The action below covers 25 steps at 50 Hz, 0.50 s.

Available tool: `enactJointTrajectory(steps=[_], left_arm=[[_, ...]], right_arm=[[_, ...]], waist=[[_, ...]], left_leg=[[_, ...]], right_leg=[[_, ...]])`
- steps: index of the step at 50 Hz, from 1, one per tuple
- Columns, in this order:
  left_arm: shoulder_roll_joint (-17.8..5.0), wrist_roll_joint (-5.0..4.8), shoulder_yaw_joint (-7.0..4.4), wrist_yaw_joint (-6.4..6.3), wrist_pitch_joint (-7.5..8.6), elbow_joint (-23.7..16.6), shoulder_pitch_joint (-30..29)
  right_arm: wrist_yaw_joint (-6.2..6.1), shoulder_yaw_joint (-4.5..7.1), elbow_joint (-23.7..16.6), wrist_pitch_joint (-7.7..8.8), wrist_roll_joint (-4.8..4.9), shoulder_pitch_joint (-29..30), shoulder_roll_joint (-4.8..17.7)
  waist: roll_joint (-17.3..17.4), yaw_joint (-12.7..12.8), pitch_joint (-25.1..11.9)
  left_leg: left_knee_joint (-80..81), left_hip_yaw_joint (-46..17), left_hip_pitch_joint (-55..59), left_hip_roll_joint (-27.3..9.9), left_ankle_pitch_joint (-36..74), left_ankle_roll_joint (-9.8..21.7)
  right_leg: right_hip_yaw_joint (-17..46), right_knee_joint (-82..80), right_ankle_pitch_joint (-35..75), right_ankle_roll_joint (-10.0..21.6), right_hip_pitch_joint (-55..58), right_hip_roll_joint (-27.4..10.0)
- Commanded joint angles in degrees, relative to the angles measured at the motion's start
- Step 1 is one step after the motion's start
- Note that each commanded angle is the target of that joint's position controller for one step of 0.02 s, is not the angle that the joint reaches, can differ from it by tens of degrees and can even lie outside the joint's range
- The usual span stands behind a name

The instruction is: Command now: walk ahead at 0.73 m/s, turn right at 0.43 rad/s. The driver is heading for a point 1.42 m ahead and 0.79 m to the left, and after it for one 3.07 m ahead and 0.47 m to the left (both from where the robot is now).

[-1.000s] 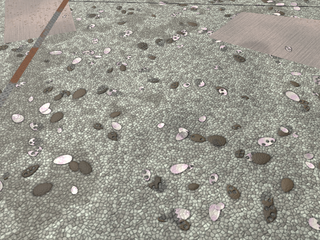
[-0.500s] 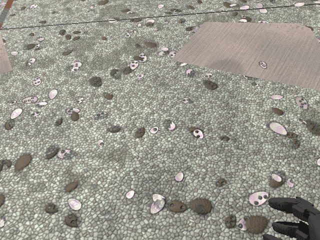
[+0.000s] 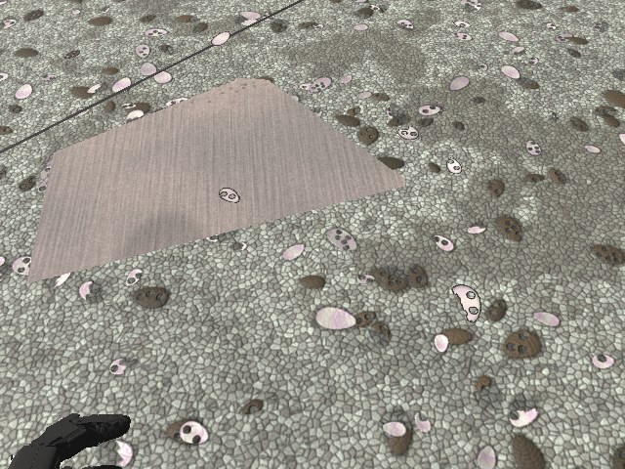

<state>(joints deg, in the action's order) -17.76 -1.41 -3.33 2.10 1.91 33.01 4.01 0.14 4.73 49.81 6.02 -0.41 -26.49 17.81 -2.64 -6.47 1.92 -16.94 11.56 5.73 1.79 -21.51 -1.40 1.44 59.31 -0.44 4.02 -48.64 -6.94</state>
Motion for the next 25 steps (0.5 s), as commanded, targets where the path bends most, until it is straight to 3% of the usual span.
enactJointTrajectory(steps=[1,3,4,5,6,7,8,9,10,11,12,14,15,18,21,25], left_arm=[[2.65,0.63,1.53,1.92,2.55,-5.41,-6.35],[-0.19,0.84,0.24,2.54,3.49,-5.88,-5.5],[-2.73,1.17,-0.96,2.3,3.6,-4.76,-0.29],[-5.08,1.66,-2.18,1.66,3.53,-2.12,8.84],[-8.63,3.2,-3.33,0.37,3.16,0.05,16.71],[-13.08,5.56,-2.95,-0.89,3.06,0.72,19.02],[-9.66,6.5,-1.66,-0.85,2.96,-1.24,20.61],[-8.5,5.2,-1.94,-0.45,2.49,-0.86,18.04],[-6.64,3.19,-1.52,-0.5,2.75,0.12,13.48],[-3.9,2.33,-0.85,-0.83,2.96,1.04,10.34],[-2.25,2.36,-0.4,-0.98,3.0,1.24,7.49],[-1.91,3.23,-0.6,-1.1,3.08,1.29,2.6],[-2.13,3.45,-0.74,-1.31,3.2,1.62,0.66],[-4.08,3.45,-1.65,-2.79,2.96,3.02,-0.89],[-5.03,2.64,-2.02,-3.91,1.81,3.53,-2.58],[-6.83,0.94,-2.95,-3.45,0.15,4.8,-2.04]], right_arm=[[-0.14,-0.2,-3.28,0.95,0.75,3.26,7.38],[-0.45,0.33,-1.92,0.17,2.18,1.89,11.83],[-0.59,0.24,-1.21,-0.41,2.42,1.68,12.54],[-0.65,-0.09,-0.87,-0.95,2.49,3.38,12.39],[-0.79,-0.7,-1.65,-0.63,2.38,4.51,10.66],[0.0,-3.01,-3.42,-0.24,-0.42,-2.11,1.16],[0.4,-2.93,-0.1,0.57,1.69,-9.96,3.95],[0.25,-1.31,-1.84,0.0,3.6,-3.07,8.6],[-0.39,-1.41,-4.45,-0.88,3.52,3.13,7.03],[-1.11,-1.48,-4.24,-2.08,2.65,5.13,5.01],[-1.25,-1.18,-3.5,-3.86,2.33,3.05,3.96],[-1.59,-0.87,-3.75,-6.57,2.44,0.53,1.32],[-1.93,-0.63,-4.7,-7.41,2.43,1.15,1.03],[-1.95,-0.22,-7.78,-8.46,1.45,5.81,1.3],[-0.44,0.01,-9.19,-8.83,1.18,9.05,1.86],[1.31,1.17,-12.54,-10.18,1.37,13.91,4.37]], waist=[[0.54,3.11,8.02],[5.57,5.65,4.4],[8.18,9.32,0.58],[9.6,15.04,-4.07],[9.26,19.08,-8.71],[-9.64,12.55,-19.8],[-8.4,12.75,-37.77],[-4.99,13.66,-34.13],[-1.39,11.42,-22.71],[1.56,9.32,-16.0],[0.68,6.53,-12.49],[-1.34,3.13,-9.06],[-2.2,2.37,-7.46],[-2.8,2.52,-6.36],[-2.33,3.23,-6.93],[-2.98,4.74,-5.77]], left_leg=[[8.05,-5.08,-15.74,-14.13,44.46,7.57],[3.1,-6.02,-7.48,-15.66,62.64,8.5],[-3.9,-7.33,-3.75,-15.93,68.9,8.12],[-14.45,-7.21,-5.11,-14.82,71.06,6.82],[-28.43,-7.46,-14.03,-11.35,60.6,4.33],[-56.21,-8.55,-32.69,-0.47,-11.83,0.79],[-67.05,-26.55,-34.55,0.82,-19.68,0.87],[-67.38,-24.06,-36.98,-1.76,-15.21,-0.34],[-62.06,-19.41,-41.81,-4.82,-10.59,-1.43],[-59.97,-17.4,-42.59,-6.79,-7.25,-2.46],[-59.65,-16.63,-38.5,-8.02,-5.53,-3.27],[-58.16,-14.93,-32.6,-8.76,-4.28,-4.37],[-56.16,-14.39,-32.45,-9.11,-3.92,-4.68],[-47.37,-13.72,-34.35,-10.7,4.19,-4.2],[-37.86,-11.48,-31.06,-10.19,13.14,-2.34],[-30.11,-8.16,-30.87,-9.03,9.13,0.38]], right_leg=[[-4.41,-16.08,7.18,1.25,15.13,5.09],[-6.84,-21.71,2.1,2.53,20.25,9.19],[-6.17,-24.28,0.44,3.91,25.5,10.14],[-5.12,-29.61,6.01,5.52,36.65,9.88],[-0.82,-30.7,21.23,6.85,51.4,4.83],[17.65,-20.41,60.95,12.81,73.33,-15.35],[29.37,-20.39,66.33,18.5,78.43,-22.17],[24.08,-26.42,54.22,18.56,71.11,-19.5],[17.77,-30.35,43.15,15.71,62.05,-16.18],[13.86,-33.44,34.98,13.48,53.85,-13.76],[9.53,-36.69,30.41,12.71,45.3,-12.41],[3.46,-42.62,21.35,12.12,33.07,-12.21],[0.55,-44.38,18.83,11.94,29.8,-12.07],[-5.25,-46.21,11.01,11.28,29.73,-12.04],[-10.08,-45.65,4.54,9.9,31.33,-11.5],[-11.43,-42.09,0.29,7.53,37.71,-14.26]])
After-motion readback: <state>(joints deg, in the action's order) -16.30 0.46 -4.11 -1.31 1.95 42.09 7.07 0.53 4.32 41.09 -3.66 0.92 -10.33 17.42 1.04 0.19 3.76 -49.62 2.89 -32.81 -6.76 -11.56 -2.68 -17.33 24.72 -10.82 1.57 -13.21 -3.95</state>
